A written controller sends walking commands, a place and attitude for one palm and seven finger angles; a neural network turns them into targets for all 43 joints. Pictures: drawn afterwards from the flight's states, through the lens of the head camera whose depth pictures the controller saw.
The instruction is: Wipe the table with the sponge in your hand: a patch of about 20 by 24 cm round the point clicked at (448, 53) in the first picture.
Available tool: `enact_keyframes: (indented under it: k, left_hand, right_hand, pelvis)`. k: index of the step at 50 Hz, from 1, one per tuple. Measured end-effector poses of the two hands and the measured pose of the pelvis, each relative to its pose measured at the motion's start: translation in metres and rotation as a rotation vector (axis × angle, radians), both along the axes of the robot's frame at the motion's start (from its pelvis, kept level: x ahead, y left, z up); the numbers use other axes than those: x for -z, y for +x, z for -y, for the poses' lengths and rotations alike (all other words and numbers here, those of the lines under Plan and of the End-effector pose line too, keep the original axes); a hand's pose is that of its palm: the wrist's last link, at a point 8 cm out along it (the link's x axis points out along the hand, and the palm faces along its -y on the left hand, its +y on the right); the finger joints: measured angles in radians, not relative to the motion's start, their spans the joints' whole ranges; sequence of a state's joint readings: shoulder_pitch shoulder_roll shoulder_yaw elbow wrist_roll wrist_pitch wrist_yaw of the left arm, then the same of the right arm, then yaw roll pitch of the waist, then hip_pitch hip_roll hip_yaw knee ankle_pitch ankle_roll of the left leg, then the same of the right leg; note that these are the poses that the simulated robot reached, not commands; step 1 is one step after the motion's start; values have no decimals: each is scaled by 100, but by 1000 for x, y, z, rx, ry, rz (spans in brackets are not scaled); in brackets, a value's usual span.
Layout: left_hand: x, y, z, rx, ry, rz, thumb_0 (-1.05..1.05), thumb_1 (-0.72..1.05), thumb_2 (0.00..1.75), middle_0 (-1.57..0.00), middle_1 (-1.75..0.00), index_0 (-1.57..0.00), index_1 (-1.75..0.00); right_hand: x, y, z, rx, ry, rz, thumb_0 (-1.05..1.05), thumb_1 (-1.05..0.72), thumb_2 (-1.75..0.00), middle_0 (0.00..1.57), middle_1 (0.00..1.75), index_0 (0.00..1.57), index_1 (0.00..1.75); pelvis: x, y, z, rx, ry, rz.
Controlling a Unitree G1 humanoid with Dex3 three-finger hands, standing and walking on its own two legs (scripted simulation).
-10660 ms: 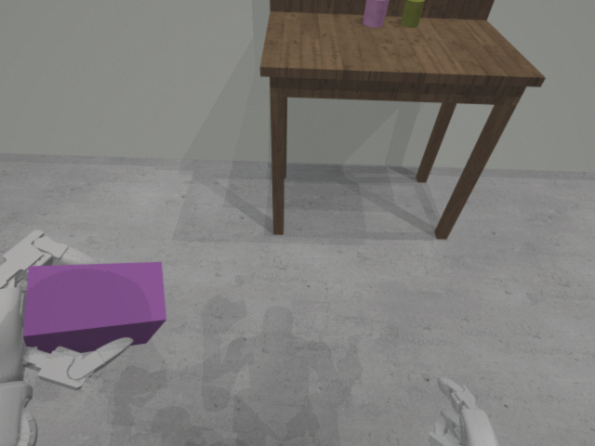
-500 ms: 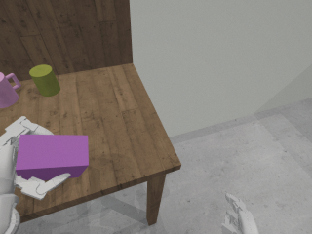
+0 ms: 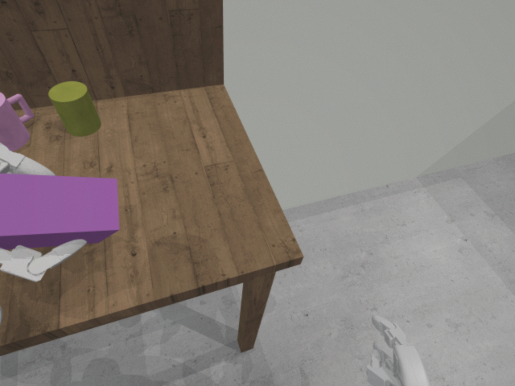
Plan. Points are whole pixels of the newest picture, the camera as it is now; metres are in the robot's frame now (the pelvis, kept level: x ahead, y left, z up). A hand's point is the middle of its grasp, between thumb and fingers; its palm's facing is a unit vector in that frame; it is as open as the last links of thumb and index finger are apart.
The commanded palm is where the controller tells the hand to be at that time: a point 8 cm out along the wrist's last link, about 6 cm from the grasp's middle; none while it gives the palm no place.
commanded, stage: come to a stop and stand still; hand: left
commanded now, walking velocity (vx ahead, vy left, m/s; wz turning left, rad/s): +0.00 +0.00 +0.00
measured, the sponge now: (72, 214) +0.27 +0.26 +0.15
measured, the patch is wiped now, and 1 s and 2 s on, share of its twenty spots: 0.00 0.00 0.00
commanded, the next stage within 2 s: look again from close up in 0.64 s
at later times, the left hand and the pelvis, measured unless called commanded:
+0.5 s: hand (57, 223) +0.24 +0.26 +0.17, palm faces +0.38 -0.87 -0.31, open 10.3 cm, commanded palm +0.18 +0.30 +0.18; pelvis +0.02 +0.02 +0.00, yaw +0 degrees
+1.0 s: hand (55, 236) +0.23 +0.26 +0.16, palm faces +0.38 -0.85 -0.37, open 10.3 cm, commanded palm +0.17 +0.29 +0.18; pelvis +0.01 +0.01 +0.00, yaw +1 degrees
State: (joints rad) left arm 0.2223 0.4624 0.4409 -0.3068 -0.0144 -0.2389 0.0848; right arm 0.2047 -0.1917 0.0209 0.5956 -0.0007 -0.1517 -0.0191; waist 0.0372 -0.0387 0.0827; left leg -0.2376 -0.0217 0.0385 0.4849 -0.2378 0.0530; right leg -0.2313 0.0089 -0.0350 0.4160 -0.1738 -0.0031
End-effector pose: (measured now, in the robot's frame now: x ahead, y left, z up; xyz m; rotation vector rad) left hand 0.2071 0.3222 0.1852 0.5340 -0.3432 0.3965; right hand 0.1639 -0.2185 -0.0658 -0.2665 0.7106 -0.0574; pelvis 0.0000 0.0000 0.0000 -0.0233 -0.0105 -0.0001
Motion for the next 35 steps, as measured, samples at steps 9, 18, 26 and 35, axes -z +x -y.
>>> enact_keyframes:
  k: [9,18,26,35]
  left_hand:
    - [25,-21,37,152,-81,-107,-1,-51,102,-70,-136,-71,-135]
    - [22,-17,1,-5,-104,-21,-2,-51,102,-70,-136,-71,-135]
    - [12,-2,24,102,-116,20,-2,-51,102,-70,-136,-71,-135]
    - [22,-5,13,67,-78,-88,-2,-51,102,-70,-136,-71,-135]
  right_hand:
    - [1,1,-14,32,32,36,1,-90,-90,20,30,20,30]
    - [-5,18,-20,-29,-15,27,1,-90,-90,20,30,20,30]
    - [-16,38,-22,-17,-7,85,1,-90,-90,20,30,20,30]
    - [-12,31,-18,15,-8,48,1,-90,-90,20,30,20,30]
  pelvis:
    - [2,7,-14,9,2,-2]
    - [1,12,-13,-15,-5,7]
    - [1,19,-18,-5,-11,3]
    - [0,20,-16,-8,-10,0]
